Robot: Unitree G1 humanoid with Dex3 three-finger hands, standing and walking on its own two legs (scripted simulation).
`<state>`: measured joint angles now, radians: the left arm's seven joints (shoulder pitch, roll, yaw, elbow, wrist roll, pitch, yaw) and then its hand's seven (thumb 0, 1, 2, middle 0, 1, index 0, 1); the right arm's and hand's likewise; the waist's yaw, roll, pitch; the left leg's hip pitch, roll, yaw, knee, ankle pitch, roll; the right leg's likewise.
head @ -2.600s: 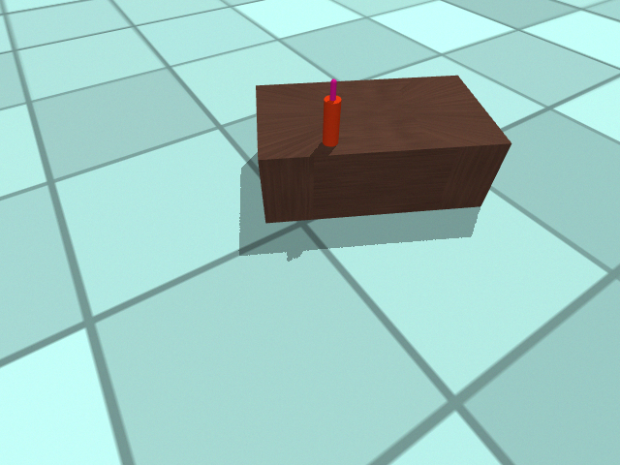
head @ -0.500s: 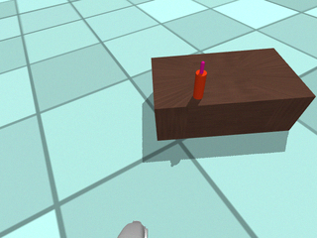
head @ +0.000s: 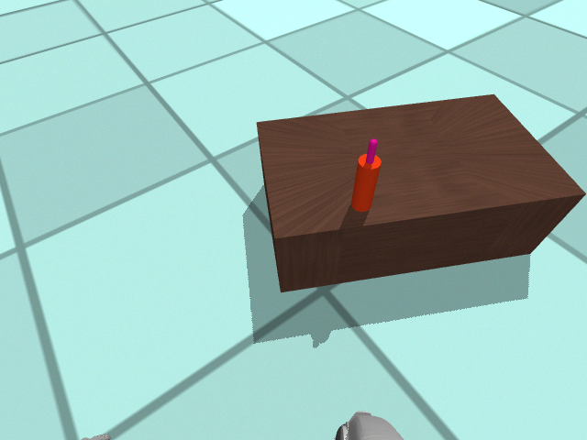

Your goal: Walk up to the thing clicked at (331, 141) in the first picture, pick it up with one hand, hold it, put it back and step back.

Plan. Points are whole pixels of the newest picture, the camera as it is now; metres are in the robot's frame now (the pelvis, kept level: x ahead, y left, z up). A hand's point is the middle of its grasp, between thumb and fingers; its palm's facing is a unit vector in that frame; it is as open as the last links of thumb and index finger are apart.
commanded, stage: walk up
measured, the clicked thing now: (366, 175) +0.83 -0.21 -0.27
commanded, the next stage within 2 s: stand in 1.76 s
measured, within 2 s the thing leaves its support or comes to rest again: neither
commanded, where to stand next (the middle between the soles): +0.21 +0.01 m, yaw -1 degrees
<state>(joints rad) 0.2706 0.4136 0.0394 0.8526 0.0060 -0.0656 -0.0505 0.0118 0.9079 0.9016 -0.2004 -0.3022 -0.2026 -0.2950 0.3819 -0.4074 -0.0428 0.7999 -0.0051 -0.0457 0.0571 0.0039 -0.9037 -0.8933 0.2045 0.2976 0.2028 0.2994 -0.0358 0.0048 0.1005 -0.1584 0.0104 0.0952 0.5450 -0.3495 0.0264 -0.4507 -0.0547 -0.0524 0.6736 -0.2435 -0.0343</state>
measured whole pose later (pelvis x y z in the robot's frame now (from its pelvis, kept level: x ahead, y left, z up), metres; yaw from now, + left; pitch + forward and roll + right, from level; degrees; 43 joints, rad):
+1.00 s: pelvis +0.14 +0.03 +0.01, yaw -1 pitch -2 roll +0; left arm 0.11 0.36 0.00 1.13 0.00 -0.01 -0.01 0.01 0.91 0.90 -0.20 -0.30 -0.20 -0.30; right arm 0.02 -0.36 0.01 1.10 0.01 -0.02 0.01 0.00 -0.91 -0.89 0.20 0.30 0.20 0.30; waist 0.02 0.01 0.07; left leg -0.23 0.05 0.03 0.42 -0.15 -0.02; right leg -0.12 -0.03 -0.01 0.42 -0.26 0.02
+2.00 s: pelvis +0.16 +0.04 +0.02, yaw -1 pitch -1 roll +0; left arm 0.11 0.35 0.01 1.14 0.01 -0.01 -0.01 0.01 0.91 0.90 -0.20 -0.30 -0.20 -0.30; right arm 0.06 -0.34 0.00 1.15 -0.01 -0.01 0.01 0.00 -0.91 -0.89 0.20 0.30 0.20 0.30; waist 0.00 -0.01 0.05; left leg -0.18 0.03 0.04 0.34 -0.13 -0.01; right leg -0.05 -0.04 -0.01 0.30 -0.22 0.04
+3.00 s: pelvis +0.16 +0.04 +0.02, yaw -1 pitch -2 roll +0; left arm 0.13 0.36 0.01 1.12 0.01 0.00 0.00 0.01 0.91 0.90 -0.20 -0.30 -0.20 -0.30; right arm 0.09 -0.34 0.00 1.14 -0.01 -0.01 0.01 0.00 -0.91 -0.89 0.20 0.30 0.20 0.30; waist 0.00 -0.01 0.05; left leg -0.16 0.02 0.04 0.34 -0.14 -0.01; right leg -0.03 -0.05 -0.01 0.30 -0.23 0.04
